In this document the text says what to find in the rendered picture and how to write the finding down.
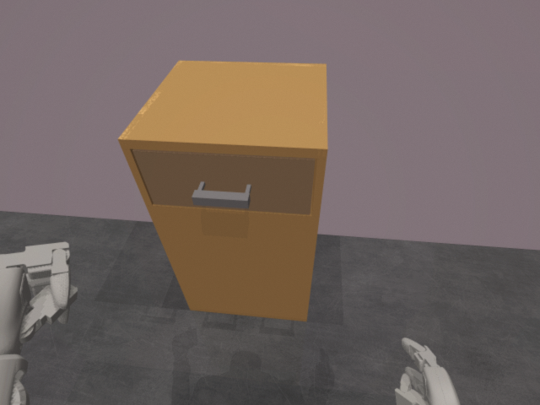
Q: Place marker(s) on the robot right hand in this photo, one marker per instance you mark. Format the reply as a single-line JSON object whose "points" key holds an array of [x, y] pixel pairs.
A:
{"points": [[434, 385]]}

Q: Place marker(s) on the cabinet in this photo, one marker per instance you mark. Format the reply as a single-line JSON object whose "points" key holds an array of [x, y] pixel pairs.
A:
{"points": [[238, 262]]}

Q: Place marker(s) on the left robot forearm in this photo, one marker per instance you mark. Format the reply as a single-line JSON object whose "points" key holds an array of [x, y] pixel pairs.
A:
{"points": [[13, 367]]}

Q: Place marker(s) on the robot left hand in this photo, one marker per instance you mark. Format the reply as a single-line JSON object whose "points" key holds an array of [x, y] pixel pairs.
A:
{"points": [[45, 271]]}

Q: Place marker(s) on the drawer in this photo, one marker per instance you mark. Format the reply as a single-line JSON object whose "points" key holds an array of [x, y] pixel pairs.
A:
{"points": [[278, 184]]}

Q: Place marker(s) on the handle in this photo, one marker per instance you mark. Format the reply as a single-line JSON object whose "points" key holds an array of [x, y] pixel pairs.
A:
{"points": [[221, 199]]}

